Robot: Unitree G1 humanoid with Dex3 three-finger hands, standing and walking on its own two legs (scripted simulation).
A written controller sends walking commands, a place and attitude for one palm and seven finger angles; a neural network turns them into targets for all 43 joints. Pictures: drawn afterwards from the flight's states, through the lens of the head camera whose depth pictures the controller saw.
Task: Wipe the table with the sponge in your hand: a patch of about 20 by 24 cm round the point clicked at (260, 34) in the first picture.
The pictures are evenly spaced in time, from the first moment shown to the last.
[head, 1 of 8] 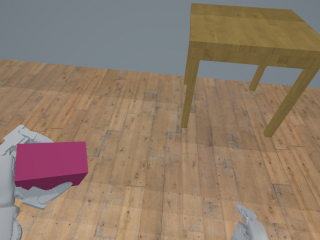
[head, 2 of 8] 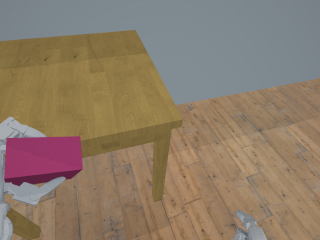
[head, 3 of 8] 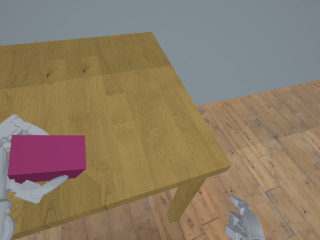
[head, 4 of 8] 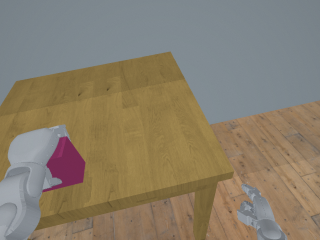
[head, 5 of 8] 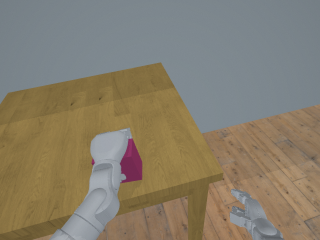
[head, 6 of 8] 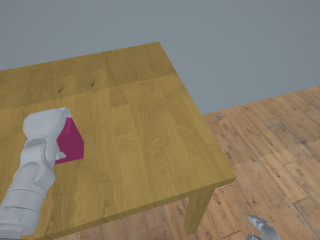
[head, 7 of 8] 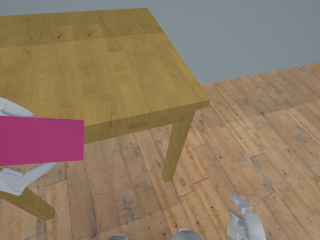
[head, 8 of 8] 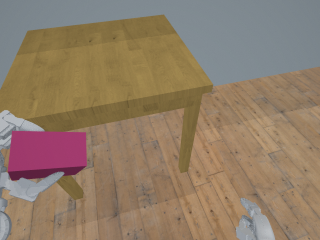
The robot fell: no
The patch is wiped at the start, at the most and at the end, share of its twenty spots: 0.00 0.90 0.90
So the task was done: yes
